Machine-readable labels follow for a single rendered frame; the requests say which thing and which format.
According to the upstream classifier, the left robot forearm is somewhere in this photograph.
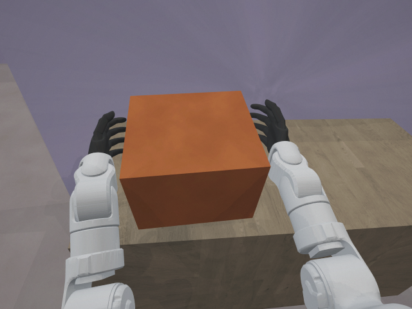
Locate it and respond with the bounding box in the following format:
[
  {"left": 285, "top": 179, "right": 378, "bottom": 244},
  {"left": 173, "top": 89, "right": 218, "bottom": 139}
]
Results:
[{"left": 61, "top": 153, "right": 124, "bottom": 309}]

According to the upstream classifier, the pedestal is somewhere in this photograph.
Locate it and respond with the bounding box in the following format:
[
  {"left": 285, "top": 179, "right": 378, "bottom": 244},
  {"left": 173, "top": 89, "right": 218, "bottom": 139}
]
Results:
[{"left": 68, "top": 118, "right": 412, "bottom": 309}]

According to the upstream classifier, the right robot forearm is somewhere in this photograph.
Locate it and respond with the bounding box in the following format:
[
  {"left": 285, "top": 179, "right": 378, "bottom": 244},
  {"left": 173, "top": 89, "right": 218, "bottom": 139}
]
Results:
[{"left": 268, "top": 141, "right": 381, "bottom": 300}]

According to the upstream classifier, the robot left upper arm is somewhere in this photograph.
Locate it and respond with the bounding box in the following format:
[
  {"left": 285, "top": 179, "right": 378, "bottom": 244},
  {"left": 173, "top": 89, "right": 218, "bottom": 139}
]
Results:
[{"left": 64, "top": 283, "right": 135, "bottom": 309}]

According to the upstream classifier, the right robot hand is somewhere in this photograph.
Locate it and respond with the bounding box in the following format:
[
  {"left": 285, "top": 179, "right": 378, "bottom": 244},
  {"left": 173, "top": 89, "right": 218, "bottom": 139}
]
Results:
[{"left": 250, "top": 99, "right": 290, "bottom": 153}]

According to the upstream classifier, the carton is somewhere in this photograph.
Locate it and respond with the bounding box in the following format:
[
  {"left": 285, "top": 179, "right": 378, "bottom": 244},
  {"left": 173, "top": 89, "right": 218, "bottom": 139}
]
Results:
[{"left": 119, "top": 91, "right": 271, "bottom": 230}]

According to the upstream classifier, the robot right upper arm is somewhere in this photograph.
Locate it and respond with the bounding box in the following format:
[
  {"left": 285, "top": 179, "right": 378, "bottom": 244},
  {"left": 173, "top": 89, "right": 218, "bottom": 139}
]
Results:
[{"left": 301, "top": 254, "right": 412, "bottom": 309}]

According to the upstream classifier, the left robot hand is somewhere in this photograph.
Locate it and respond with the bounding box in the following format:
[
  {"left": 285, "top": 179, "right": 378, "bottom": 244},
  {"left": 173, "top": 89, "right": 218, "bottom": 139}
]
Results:
[{"left": 88, "top": 111, "right": 126, "bottom": 157}]

